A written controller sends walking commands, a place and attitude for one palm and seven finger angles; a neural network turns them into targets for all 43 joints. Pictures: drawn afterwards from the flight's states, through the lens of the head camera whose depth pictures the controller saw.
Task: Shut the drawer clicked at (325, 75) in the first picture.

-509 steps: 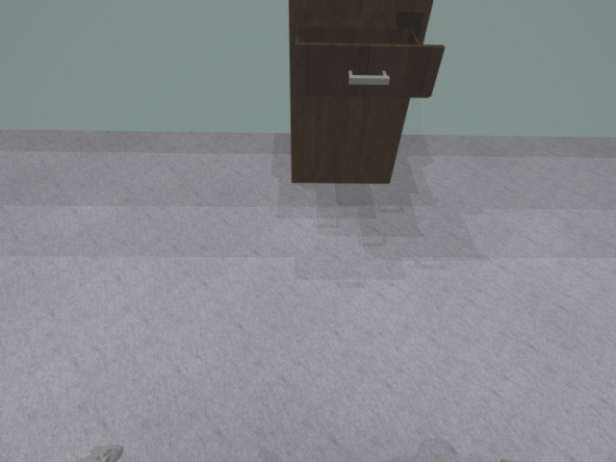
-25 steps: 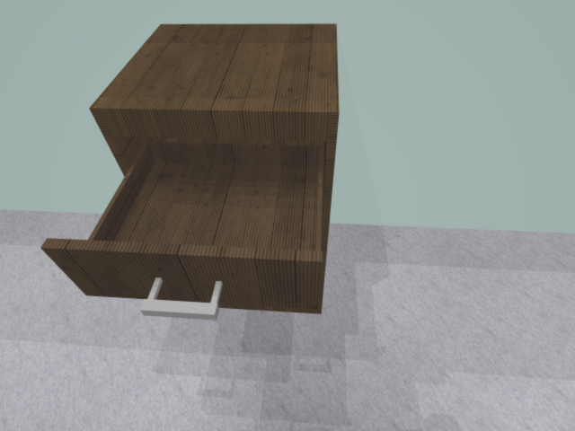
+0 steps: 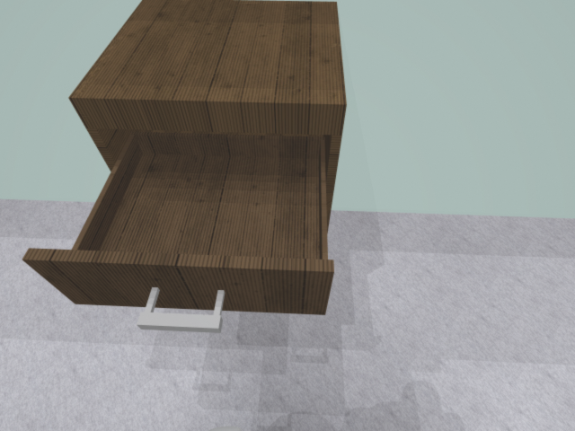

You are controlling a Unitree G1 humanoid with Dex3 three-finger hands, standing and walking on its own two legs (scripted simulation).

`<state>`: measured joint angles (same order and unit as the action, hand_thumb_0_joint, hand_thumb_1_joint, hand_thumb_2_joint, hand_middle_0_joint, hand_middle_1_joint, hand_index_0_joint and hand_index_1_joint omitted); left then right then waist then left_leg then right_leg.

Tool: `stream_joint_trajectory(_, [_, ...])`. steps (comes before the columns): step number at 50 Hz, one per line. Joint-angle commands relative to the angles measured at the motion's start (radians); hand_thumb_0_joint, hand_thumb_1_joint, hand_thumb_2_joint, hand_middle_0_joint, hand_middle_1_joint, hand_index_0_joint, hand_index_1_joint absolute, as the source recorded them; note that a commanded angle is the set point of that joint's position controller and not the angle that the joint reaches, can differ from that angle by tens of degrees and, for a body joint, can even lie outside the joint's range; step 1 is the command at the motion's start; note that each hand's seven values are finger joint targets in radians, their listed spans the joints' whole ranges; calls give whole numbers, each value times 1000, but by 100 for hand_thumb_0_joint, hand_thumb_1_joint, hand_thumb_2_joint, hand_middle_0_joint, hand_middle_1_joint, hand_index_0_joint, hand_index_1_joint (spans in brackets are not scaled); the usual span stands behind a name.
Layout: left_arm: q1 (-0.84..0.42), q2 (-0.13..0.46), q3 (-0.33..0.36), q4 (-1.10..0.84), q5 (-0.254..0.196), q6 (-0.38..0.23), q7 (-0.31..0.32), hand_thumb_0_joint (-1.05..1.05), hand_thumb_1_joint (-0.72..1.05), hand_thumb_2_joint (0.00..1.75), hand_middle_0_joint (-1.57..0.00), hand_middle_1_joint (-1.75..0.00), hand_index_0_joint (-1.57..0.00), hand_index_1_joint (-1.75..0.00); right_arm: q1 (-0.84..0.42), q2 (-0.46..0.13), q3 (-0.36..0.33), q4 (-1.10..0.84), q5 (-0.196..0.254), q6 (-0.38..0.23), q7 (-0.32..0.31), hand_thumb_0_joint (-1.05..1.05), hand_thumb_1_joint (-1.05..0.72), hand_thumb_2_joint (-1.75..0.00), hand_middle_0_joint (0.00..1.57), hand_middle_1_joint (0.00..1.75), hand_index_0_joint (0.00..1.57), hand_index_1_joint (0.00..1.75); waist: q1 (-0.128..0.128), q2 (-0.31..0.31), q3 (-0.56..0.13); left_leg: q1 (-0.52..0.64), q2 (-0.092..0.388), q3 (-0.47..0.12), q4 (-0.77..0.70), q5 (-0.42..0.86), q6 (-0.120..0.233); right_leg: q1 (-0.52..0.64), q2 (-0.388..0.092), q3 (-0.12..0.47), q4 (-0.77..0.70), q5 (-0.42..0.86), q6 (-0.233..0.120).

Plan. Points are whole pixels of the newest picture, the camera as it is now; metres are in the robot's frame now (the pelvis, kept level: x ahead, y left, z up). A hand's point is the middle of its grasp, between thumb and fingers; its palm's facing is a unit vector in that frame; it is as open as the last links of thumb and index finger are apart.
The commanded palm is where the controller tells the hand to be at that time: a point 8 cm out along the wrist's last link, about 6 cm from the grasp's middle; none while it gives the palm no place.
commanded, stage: come to a stop and stand still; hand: left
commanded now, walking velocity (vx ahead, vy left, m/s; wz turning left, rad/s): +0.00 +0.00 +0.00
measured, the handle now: (183, 309) +0.29 +0.19 -0.05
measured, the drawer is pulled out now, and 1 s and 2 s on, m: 0.30 0.30 0.29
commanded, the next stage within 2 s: look again from close up in 0.44 s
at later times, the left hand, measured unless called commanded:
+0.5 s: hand out of the picture +0.09 +0.17 -0.16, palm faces -0.02 -0.97 -0.24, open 7.4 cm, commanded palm none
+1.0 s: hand out of the picture +0.05 +0.17 -0.16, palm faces -0.01 -0.97 -0.24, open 7.4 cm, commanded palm none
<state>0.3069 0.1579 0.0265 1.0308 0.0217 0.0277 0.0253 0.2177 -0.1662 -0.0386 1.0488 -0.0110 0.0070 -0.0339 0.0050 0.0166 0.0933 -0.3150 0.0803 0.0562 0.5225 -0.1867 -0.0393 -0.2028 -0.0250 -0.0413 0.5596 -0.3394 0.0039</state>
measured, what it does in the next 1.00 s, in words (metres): stands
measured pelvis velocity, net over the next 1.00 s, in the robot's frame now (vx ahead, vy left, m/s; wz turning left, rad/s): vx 0.03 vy -0.02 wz -0.01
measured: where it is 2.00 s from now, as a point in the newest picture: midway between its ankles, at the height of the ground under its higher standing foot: outside the picture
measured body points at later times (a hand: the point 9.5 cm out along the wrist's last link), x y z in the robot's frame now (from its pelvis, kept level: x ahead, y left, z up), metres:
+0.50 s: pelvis +0.02 -0.02 +0.00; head +0.04 -0.03 +0.45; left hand +0.09 +0.22 -0.14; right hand +0.06 -0.25 -0.16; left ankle +0.02 +0.12 -0.73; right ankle -0.03 -0.12 -0.73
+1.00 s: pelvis +0.03 -0.02 +0.01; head +0.06 -0.03 +0.45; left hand +0.05 +0.22 -0.14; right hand +0.05 -0.25 -0.16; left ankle +0.02 +0.12 -0.73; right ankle -0.03 -0.12 -0.73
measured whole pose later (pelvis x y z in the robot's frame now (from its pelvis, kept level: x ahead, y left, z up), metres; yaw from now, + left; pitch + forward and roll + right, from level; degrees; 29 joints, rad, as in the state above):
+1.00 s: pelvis +0.03 -0.02 +0.01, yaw -1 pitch +0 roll +1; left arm 0.27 0.17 -0.01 1.06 0.01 -0.01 0.04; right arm 0.22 -0.19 0.00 1.11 -0.01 -0.01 -0.01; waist 0.00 0.01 0.05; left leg -0.20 0.03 0.05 0.47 -0.27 -0.02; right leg -0.13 -0.01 -0.03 0.49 -0.35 -0.02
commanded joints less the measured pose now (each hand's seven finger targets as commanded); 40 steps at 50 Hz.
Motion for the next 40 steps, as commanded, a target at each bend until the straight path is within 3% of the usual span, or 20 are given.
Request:
stream_joint_trajectory(1, [24,247,10,-82,0,-32,12,0,90,90,-20,-30,-20,-30,19,-160,-28,-85,-25,-4,-5,0,-90,-90,20,30,20,30,-27,12,-84,174,32,-92,-60,59,71,-112,-23,85,-72,44,-42])
stream_joint_trajectory(2, [25,148,16,-105,7,-7,6,0,90,90,-20,-30,-20,-30,10,-158,-59,-116,-14,-8,3,0,-90,-90,20,30,20,30,-19,44,-125,83,91,-88,-70,-206,58,-172,-39,65,-81,-145,-33])
stream_joint_trajectory(3, [30,151,17,-109,13,-9,8,0,90,90,-20,-30,-20,-30,-21,-153,-57,-132,-16,6,7,0,-90,-90,20,30,20,30,-11,4,-92,-2,52,-82,-41,-286,51,-164,-41,101,-136,-182,-43])
stream_joint_trajectory(4, [39,182,16,-105,13,-12,11,0,90,90,-20,-30,-20,-30,-49,-133,-45,-141,-12,18,15,0,-90,-90,20,30,20,30,3,-75,-41,-40,1,-41,37,-273,38,-191,-86,179,-222,-230,-62])
stream_joint_trajectory(5, [28,202,20,-111,13,-15,15,0,90,90,-20,-30,-20,-30,-45,-90,-39,-149,-10,27,23,0,-90,-90,20,30,20,30,-6,-197,0,-46,-41,-11,147,-229,24,-263,-147,264,-316,-330,-84])
stream_joint_trajectory(6, [-17,218,17,-120,11,-21,19,0,90,90,-20,-30,-20,-30,-26,-81,-31,-146,-12,32,27,0,-90,-90,20,30,20,30,-22,-242,21,-24,-40,-11,196,-204,21,-298,-181,304,-353,-364,-101])
stream_joint_trajectory(8, [-53,195,11,-120,3,-35,21,0,90,90,-20,-30,-20,-30,14,-76,-26,-123,-10,22,34,0,-90,-90,20,30,20,30,-45,-170,16,16,-38,-18,207,-138,28,-297,-156,246,-320,-244,-100])
stream_joint_trajectory(10, [-67,188,6,-117,-1,-42,21,0,90,90,-20,-30,-20,-30,52,-85,-17,-105,-4,6,34,0,-90,-90,20,30,20,30,-61,-78,8,67,-25,-34,109,-66,35,-271,-118,171,-241,-122,-88])
stream_joint_trajectory(11, [-53,177,-1,-116,-3,-45,22,0,90,90,-20,-30,-20,-30,64,-88,-11,-98,-5,-5,33,0,-90,-90,20,30,20,30,-47,-24,-14,90,-12,-46,37,-2,43,-215,-92,148,-182,-4,-78])
stream_joint_trajectory(12, [-43,159,-3,-117,-5,-47,24,0,90,90,-20,-30,-20,-30,62,-109,-6,-97,-6,-15,31,0,-90,-90,20,30,20,30,-37,16,-17,82,20,-95,-11,72,57,-175,-60,115,-126,80,-61])
stream_joint_trajectory(13, [-23,144,-4,-116,-9,-51,26,0,90,90,-20,-30,-20,-30,55,-126,-3,-97,-7,-20,27,0,-90,-90,20,30,20,30,-19,25,-40,72,43,-126,-29,138,70,-125,-43,99,-105,142,-50])
stream_joint_trajectory(15, [5,154,-5,-92,-14,-54,25,0,90,90,-20,-30,-20,-30,27,-128,1,-87,-4,-20,22,0,-90,-90,20,30,20,30,-4,90,-90,82,35,-119,-10,247,70,-46,-58,85,-91,256,-42])
stream_joint_trajectory(18, [-9,157,-5,-93,-14,-54,26,0,90,90,-20,-30,-20,-30,28,-129,6,-81,-5,-18,21,0,-90,-90,20,30,20,30,-6,45,-117,111,28,-95,-7,247,63,-13,-70,87,-93,322,-40])
stream_joint_trajectory(20, [-28,161,-5,-96,-13,-52,26,0,90,90,-20,-30,-20,-30,29,-130,7,-74,-3,-14,21,0,-90,-90,20,30,20,30,-11,-8,-111,106,22,-92,-16,190,60,-5,-76,88,-108,309,-37])
stream_joint_trajectory(25, [-48,155,-8,-96,-11,-50,26,0,90,90,-20,-30,-20,-30,31,-130,9,-54,-4,-14,22,0,-90,-90,20,30,20,30,-14,-53,-97,125,16,-86,-39,145,61,-14,-80,93,-130,273,-32])
stream_joint_trajectory(35, [-29,147,-10,-68,-12,-51,25,0,90,90,-20,-30,-20,-30,43,-128,14,-16,-1,-19,19,0,-90,-90,20,30,20,30,-13,-32,-95,174,21,-81,-61,201,67,-3,-82,91,-136,321,-31])
stream_joint_trajectory(36, [-31,151,-11,-65,-13,-51,23,0,90,90,-20,-30,-20,-30,44,-131,14,-11,-1,-21,19,0,-90,-90,20,30,20,30,-12,-7,-95,178,22,-82,-70,222,68,-1,-78,89,-130,328,-32])
stream_joint_trajectory(40, [-12,142,-12,-45,-12,-53,24,0,90,90,-20,-30,-20,-30,49,-125,16,7,1,-22,16,0,-90,-90,20,30,20,30,-13,-24,-99,194,23,-79,-65,231,68,5,-85,89,-139,356,-33])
